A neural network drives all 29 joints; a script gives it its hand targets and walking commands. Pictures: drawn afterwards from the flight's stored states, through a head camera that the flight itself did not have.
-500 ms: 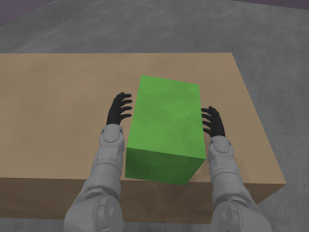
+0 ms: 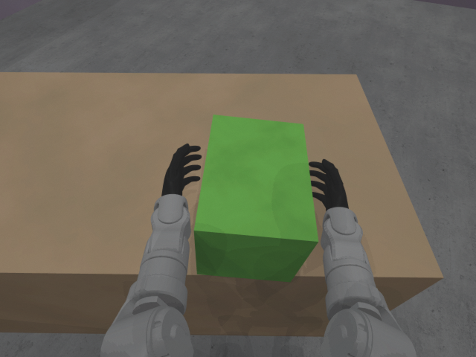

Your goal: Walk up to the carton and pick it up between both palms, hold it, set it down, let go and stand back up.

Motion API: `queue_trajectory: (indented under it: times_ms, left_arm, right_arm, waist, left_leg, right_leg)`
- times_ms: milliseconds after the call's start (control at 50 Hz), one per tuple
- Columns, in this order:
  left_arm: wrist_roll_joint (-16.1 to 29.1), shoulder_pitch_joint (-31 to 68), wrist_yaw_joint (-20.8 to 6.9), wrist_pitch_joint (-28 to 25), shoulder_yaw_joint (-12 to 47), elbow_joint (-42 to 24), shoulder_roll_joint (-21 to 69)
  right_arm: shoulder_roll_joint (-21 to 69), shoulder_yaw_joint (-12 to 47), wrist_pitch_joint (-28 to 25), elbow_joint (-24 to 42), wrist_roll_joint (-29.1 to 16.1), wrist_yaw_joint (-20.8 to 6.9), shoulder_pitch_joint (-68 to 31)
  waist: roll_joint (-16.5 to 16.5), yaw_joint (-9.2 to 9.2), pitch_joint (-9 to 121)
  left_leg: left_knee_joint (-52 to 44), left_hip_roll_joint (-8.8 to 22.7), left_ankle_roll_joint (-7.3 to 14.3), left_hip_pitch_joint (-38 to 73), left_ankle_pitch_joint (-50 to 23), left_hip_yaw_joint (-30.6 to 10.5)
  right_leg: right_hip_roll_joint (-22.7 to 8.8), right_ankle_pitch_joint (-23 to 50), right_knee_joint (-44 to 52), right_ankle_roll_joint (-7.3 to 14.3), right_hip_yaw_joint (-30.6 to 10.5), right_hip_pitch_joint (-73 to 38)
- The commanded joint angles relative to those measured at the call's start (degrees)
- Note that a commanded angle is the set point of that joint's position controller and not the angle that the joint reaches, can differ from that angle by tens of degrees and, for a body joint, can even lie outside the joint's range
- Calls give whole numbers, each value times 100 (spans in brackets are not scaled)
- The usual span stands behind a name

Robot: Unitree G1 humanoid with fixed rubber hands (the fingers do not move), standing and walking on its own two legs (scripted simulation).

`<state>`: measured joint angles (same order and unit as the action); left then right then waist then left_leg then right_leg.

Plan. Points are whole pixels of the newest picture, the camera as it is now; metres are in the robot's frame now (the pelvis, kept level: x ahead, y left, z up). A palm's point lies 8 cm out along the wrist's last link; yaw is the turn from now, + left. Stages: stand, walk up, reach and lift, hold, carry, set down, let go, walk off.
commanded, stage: set down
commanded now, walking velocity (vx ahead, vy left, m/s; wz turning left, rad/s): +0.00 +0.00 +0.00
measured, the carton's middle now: (251, 197) +0.45 +0.00 -0.02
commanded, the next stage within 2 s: none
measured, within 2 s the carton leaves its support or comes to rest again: neither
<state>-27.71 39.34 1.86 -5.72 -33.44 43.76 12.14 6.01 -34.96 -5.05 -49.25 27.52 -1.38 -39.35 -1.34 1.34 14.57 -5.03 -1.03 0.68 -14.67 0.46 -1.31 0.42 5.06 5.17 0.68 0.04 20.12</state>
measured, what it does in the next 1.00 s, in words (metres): stands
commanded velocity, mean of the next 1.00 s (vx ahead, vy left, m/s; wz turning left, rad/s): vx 0.00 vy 0.00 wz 0.00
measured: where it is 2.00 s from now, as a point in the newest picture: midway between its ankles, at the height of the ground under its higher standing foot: outside the picture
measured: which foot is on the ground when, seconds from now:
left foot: down 0.00-1.00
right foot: down 0.00-1.00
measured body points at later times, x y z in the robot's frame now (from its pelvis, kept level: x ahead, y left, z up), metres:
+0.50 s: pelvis -0.01 -0.01 +0.00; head +0.08 -0.03 +0.44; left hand +0.41 +0.14 +0.03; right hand +0.42 -0.15 +0.00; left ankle -0.07 +0.11 -0.75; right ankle -0.01 -0.12 -0.75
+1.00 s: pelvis -0.01 -0.02 -0.01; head +0.08 -0.03 +0.43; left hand +0.43 +0.15 +0.01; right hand +0.43 -0.21 +0.01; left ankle -0.07 +0.11 -0.75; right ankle -0.01 -0.12 -0.75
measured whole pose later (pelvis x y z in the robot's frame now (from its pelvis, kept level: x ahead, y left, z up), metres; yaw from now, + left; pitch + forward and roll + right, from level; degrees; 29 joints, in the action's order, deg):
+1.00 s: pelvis -0.01 -0.02 -0.01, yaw +0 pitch +27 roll +0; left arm 3.0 47.4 5.0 -9.1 -7.6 69.5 -7.1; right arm -10.4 -9.6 -8.5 -68.6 -2.0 5.6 -46.7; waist -1.7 0.8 17.7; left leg 9.2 -0.1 -0.8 -30.1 6.0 -1.6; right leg 1.4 0.9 -6.2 1.4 0.7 34.1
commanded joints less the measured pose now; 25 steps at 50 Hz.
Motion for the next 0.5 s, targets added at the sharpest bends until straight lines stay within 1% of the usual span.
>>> queue_trajectory:
  times_ms: [0,40,60,100,120,160,180,200,220,260,300,340,360,400,440,460,480]
  left_arm:
    - [-200,2309,-433,-36,1242,286,2217]
    - [-204,2308,-408,-64,1180,289,2041]
    - [-176,2280,-394,-69,1161,329,1995]
    - [-166,2290,-369,-110,1125,341,1897]
    - [-140,2348,-342,-139,1112,333,1826]
    - [-98,2459,-335,-202,1174,298,1714]
    - [-77,2468,-322,-224,1139,345,1651]
    - [-90,2442,-303,-243,1116,378,1495]
    - [-68,2385,-251,-253,1034,448,1357]
    - [17,2408,-157,-312,971,518,1004]
    - [169,2434,-5,-379,968,602,440]
    - [553,2483,182,-453,1130,687,-165]
    - [783,2498,273,-471,1249,895,-318]
    - [1077,2555,418,-492,1369,1166,-620]
    - [1311,2593,499,-541,1493,1520,-831]
    - [1435,2597,524,-569,1504,1679,-926]
    - [1566,2641,527,-592,1557,1850,-1005]
  right_arm:
    - [1949,1254,-341,24,209,-529,-2784]
    - [1821,1134,-359,-62,221,-500,-2709]
    - [1771,1125,-352,-108,225,-481,-2691]
    - [1714,1076,-370,-245,214,-461,-2616]
    - [1684,1036,-370,-346,268,-453,-2592]
    - [1700,1035,-381,-495,207,-432,-2560]
    - [1628,996,-395,-520,243,-410,-2536]
    - [1477,936,-408,-534,234,-372,-2526]
    - [1253,878,-431,-525,240,-319,-2548]
    - [910,751,-486,-523,238,-194,-2548]
    - [379,642,-525,-662,88,-36,-2464]
    - [-204,720,-565,-747,-199,180,-2425]
    - [-394,821,-580,-750,-411,300,-2516]
    - [-677,949,-601,-885,-738,503,-2685]
    - [-822,1091,-640,-1072,-1054,655,-2815]
    - [-880,1123,-657,-1133,-1109,705,-2832]
    - [-922,1181,-687,-1227,-1213,749,-2901]
  waist:
    - [15,18,2131]
    - [40,-42,2083]
    - [68,-47,2083]
    - [-3,-26,2120]
    - [66,-92,2054]
    - [19,-103,2150]
    - [59,-107,2140]
    - [42,-92,2169]
    - [93,-102,2194]
    - [78,-163,2192]
    - [87,-202,2125]
    - [175,-245,2051]
    - [145,-233,2074]
    - [146,-225,2318]
    - [94,-152,2591]
    - [208,-179,2593]
    - [248,-181,2721]
  left_leg:
    - [560,-10,-317,602,-2536,111]
    - [557,-18,-315,561,-2413,95]
    - [579,-25,-328,484,-2387,127]
    - [539,-32,-305,474,-2161,160]
    - [544,-23,-332,422,-2193,169]
    - [550,-10,-329,341,-2116,154]
    - [552,-13,-326,271,-2096,156]
    - [560,-13,-324,241,-2047,174]
    - [603,-24,-326,208,-1979,184]
    - [634,-40,-341,109,-1883,170]
    - [674,-61,-337,-39,-1583,203]
    - [734,-52,-326,-234,-1363,175]
    - [798,-66,-328,-290,-1287,188]
    - [971,-78,-316,-433,-1343,196]
    - [1122,-88,-290,-588,-1393,188]
    - [1192,-97,-303,-736,-1444,164]
    - [1253,-100,-294,-817,-1468,125]
  right_leg:
    - [137,1182,-194,259,24,-1723]
    - [134,1085,-192,260,38,-1605]
    - [138,1080,-231,251,35,-1627]
    - [128,918,-193,237,31,-1586]
    - [126,960,-195,229,51,-1574]
    - [135,961,-243,227,39,-1596]
    - [138,930,-268,219,65,-1602]
    - [131,942,-308,188,49,-1598]
    - [147,888,-335,187,72,-1567]
    - [131,910,-381,176,84,-1555]
    - [126,756,-449,168,110,-1473]
    - [108,613,-597,145,134,-1423]
    - [99,582,-683,129,139,-1404]
    - [82,726,-923,93,116,-1508]
    - [74,874,-1166,60,61,-1615]
    - [74,988,-1276,37,67,-1622]
    - [75,1065,-1403,5,60,-1656]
